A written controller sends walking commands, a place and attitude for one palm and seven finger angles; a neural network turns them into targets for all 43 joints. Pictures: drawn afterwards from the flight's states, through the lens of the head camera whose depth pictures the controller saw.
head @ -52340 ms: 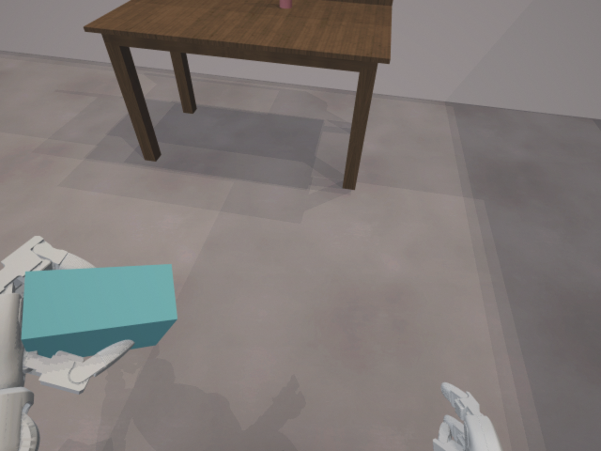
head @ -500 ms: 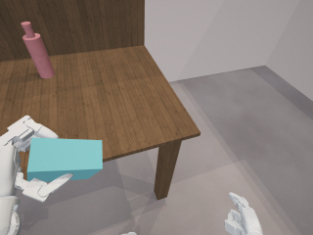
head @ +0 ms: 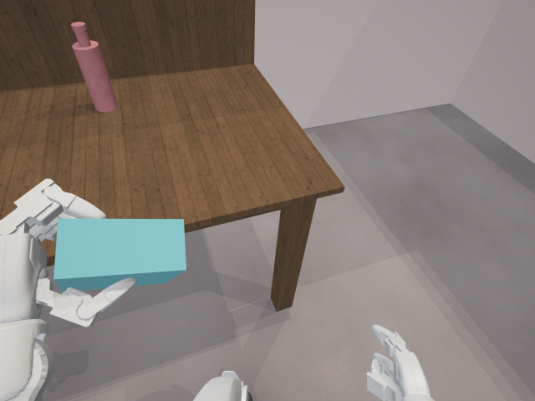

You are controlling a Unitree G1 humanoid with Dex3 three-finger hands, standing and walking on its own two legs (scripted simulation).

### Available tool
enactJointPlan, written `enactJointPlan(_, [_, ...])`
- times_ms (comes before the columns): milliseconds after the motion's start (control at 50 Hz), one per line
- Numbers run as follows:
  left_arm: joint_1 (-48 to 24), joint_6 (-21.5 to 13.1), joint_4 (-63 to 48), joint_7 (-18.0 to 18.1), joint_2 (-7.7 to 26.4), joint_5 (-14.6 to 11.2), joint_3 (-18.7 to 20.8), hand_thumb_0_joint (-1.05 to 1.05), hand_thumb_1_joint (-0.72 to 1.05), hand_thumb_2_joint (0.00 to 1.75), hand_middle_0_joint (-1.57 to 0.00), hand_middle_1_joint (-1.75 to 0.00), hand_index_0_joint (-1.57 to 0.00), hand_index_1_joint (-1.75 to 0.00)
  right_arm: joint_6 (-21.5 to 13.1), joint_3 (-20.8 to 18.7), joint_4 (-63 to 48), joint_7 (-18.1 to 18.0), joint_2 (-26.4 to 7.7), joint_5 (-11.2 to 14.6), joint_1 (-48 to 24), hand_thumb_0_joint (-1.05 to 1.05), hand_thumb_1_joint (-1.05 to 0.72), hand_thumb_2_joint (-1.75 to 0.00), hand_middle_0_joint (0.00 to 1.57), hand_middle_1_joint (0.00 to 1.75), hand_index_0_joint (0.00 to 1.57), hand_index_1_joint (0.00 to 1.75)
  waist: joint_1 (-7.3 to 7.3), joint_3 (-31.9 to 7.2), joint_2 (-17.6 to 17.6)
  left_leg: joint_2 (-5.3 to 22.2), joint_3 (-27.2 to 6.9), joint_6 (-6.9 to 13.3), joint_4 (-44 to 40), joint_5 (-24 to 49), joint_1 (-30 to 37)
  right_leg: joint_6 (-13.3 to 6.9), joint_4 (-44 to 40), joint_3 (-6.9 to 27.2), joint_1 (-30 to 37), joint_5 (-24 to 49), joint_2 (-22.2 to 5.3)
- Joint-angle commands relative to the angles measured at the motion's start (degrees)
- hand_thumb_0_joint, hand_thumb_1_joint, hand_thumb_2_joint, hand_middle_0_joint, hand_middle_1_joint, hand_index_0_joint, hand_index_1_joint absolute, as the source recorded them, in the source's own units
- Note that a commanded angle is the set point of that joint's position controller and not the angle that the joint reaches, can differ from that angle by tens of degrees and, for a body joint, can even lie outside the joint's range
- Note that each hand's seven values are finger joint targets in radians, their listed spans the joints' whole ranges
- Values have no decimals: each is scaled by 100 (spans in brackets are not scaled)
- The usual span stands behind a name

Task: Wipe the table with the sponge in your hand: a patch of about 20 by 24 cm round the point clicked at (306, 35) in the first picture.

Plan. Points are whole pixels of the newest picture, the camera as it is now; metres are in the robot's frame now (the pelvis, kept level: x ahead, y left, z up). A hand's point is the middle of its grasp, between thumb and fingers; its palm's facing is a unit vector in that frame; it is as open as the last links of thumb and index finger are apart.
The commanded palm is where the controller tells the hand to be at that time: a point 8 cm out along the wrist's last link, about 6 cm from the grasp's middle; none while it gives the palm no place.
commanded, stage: step back with the hand held close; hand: left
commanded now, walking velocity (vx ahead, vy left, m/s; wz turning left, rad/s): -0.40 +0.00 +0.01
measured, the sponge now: (139, 255) +0.24 +0.19 +0.15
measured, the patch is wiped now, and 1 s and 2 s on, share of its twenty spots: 0.95 0.95 0.95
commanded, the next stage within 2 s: stop stepping back and stand still in 0.08 s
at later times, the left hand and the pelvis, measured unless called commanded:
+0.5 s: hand out of the picture +0.07 +0.25 +0.18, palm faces +0.27 -0.85 -0.45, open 10.0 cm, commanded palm +0.04 +0.30 +0.20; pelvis -0.14 +0.03 +0.01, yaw -3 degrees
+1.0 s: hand out of the picture +0.00 +0.28 +0.18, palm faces +0.41 -0.84 -0.35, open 10.0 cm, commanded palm -0.05 +0.32 +0.20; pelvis -0.20 +0.04 +0.00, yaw +1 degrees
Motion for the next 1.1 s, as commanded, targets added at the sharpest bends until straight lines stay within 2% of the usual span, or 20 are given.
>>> enactJointPlan(0, [-424,-544,-1418,-114,1355,-75,867,0,10,130,-120,-160,-120,-160,-109,-399,-1174,-36,-748,219,-571,0,-90,-90,20,30,20,30,-186,-82,-1893,-158,-919,-62,3665,-1279,315,-1027,-1450,1247,-1198,4513,-2266])
enactJointPlan(60, [-498,-613,-874,-49,1323,-82,982,0,10,130,-120,-160,-120,-160,215,-72,-1128,-176,-707,59,-796,0,-90,-90,20,30,20,30,-266,459,-460,76,-588,73,618,-1240,446,-595,-583,691,-372,5773,-1867])
enactJointPlan(100, [-340,-668,-829,40,1382,-107,1123,0,10,130,-120,-160,-120,-160,195,-142,-1086,-284,-832,110,-623,0,-90,-90,20,30,20,30,-312,-275,80,-238,-93,58,-1751,116,1142,-374,397,641,272,6034,-1439])
enactJointPlan(120, [-262,-676,-991,52,1412,-156,1127,0,10,130,-120,-160,-120,-160,154,-241,-1119,-316,-898,136,-551,0,-90,-90,20,30,20,30,-322,-609,210,-40,-125,107,-2451,1602,2033,-161,713,516,-48,4791,-1177])
enactJointPlan(160, [-67,-693,-1629,69,1417,-163,1083,0,10,130,-120,-160,-120,-160,-4,-499,-1250,-187,-1157,127,-250,0,-90,-90,20,30,20,30,-160,-1200,1392,1867,-1998,820,-2003,5935,4028,215,1973,485,-2252,-550,-323])
enactJointPlan(260, [850,-405,-2475,25,1315,-150,1175,0,10,130,-120,-160,-120,-160,-397,-616,-1249,106,-1127,152,52,0,-90,-90,20,30,20,30,-307,-1590,921,1353,-1592,887,-2195,3513,3891,381,2290,326,-2216,-257,-234])
enactJointPlan(360, [1138,-246,-2034,185,1475,-64,1195,0,10,130,-120,-160,-120,-160,-380,-442,-1240,-7,-1156,101,-347,0,-90,-90,20,30,20,30,-238,-479,1529,1095,-1385,625,-3654,-2315,1113,168,1071,-183,-481,-141,-196])
enactJointPlan(420, [870,-135,-1166,212,1414,4,1230,0,10,130,-120,-160,-120,-160,-250,-427,-1035,-138,-1070,31,-342,0,-90,-90,20,30,20,30,-22,-444,761,580,-688,359,-2320,-2532,214,-158,-479,-434,878,11,-96])
enactJointPlan(460, [277,-130,-881,86,1337,25,986,0,10,130,-120,-160,-120,-160,-134,-511,-940,-177,-1030,73,-153,0,-90,-90,20,30,20,30,-172,-188,-1696,-225,171,244,1679,-1479,249,-842,-2167,1454,-225,529,-1663])
enactJointPlan(480, [-336,-154,-970,48,1501,-29,1025,0,10,130,-120,-160,-120,-160,-221,-517,-977,-212,-1135,119,-152,0,-90,-90,20,30,20,30,-336,-21,-1756,-170,-177,223,2808,-887,136,-977,-2470,1988,-721,1469,-2145])
enactJointPlan(560, [-641,-240,-369,-60,1219,-34,711,0,10,130,-120,-160,-120,-160,-201,-492,-806,-211,-1069,152,-213,0,-90,-90,20,30,20,30,-437,151,-784,450,-544,330,1734,-273,845,-895,-2259,1536,-1841,-853,-2092])
enactJointPlan(660, [-714,-282,-878,161,1176,-39,430,0,10,130,-120,-160,-120,-160,-378,-319,-887,-401,-1024,70,-249,0,-90,-90,20,30,20,30,-308,-92,-342,15,331,493,-975,-858,2514,-653,-1616,734,-1993,-1723,-1566])
enactJointPlan(680, [-664,-293,-1056,207,1204,-54,489,0,10,130,-120,-160,-120,-160,-424,-333,-951,-435,-1106,35,-194,0,-90,-90,20,30,20,30,-315,-215,34,46,53,579,-1591,-1233,2611,-524,-1073,553,-1839,-1674,-1296])
enactJointPlan(720, [-547,-285,-1293,290,1209,-48,701,0,10,130,-120,-160,-120,-160,-435,-332,-1061,-419,-1280,30,-111,0,-90,-90,20,30,20,30,-324,-169,1883,1432,-2549,1229,-3359,-2963,2666,27,1357,-380,-2345,-803,-128])
enactJointPlan(740, [-553,-252,-1281,324,1541,13,968,0,10,130,-120,-160,-120,-160,-422,-352,-1213,-424,-1201,57,-145,0,-90,-90,20,30,20,30,-329,-93,1807,1827,-3135,1436,-3785,-2962,2373,122,2427,-189,-2550,-698,-147])
enactJointPlan(880, [226,-64,-395,158,1123,-35,859,0,10,130,-120,-160,-120,-160,-362,-308,-1032,-254,-1086,31,-321,0,-90,-90,20,30,20,30,26,144,381,725,-715,613,-1740,-2338,-90,-89,-428,-314,811,15,-169])
enactJointPlan(900, [97,-46,-313,98,1147,23,784,0,10,130,-120,-160,-120,-160,-303,-356,-1028,-239,-1030,34,-288,0,-90,-90,20,30,20,30,46,230,-1269,103,-27,438,384,-1895,-537,-432,-1452,892,767,-325,-889])
enactJointPlan(920, [-208,-30,-408,29,1177,4,657,0,10,130,-120,-160,-120,-160,-314,-453,-1072,-225,-1063,91,-332,0,-90,-90,20,30,20,30,-55,163,-2602,-206,-115,314,2267,-1474,-645,-898,-2545,3333,140,-861,-2226])
enactJointPlan(980, [-867,-276,-800,15,1346,-1,755,0,10,130,-120,-160,-120,-160,-453,-400,-818,-182,-1037,62,-144,0,-90,-90,20,30,20,30,-369,-225,-751,266,-566,301,2254,-604,257,-1060,-2251,2561,-648,-835,-2243])
enactJointPlan(1080, [-702,-291,-1311,211,1380,-13,742,0,10,130,-120,-160,-120,-160,-441,-269,-906,-389,-888,1,-323,0,-90,-90,20,30,20,30,-273,-108,-564,154,168,419,-739,-401,2705,-665,-1809,802,-1859,-1316,-1655])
